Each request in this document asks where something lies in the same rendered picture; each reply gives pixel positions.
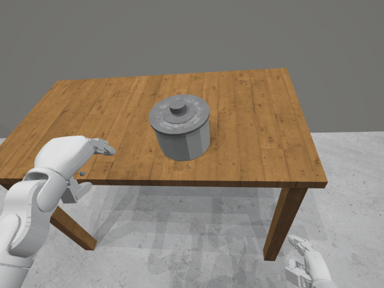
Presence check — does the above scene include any table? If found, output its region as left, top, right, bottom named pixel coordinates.
left=0, top=68, right=328, bottom=261

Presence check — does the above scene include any lid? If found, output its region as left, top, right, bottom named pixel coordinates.
left=149, top=94, right=210, bottom=136

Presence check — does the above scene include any right robot hand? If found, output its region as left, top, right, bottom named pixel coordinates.
left=285, top=235, right=333, bottom=288

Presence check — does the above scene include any pot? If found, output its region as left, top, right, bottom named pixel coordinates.
left=155, top=120, right=210, bottom=161

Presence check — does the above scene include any knob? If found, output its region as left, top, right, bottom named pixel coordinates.
left=169, top=99, right=186, bottom=114

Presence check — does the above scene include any left robot hand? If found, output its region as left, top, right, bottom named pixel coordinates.
left=34, top=136, right=116, bottom=203

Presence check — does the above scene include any robot left forearm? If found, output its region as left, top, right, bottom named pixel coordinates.
left=0, top=167, right=67, bottom=288

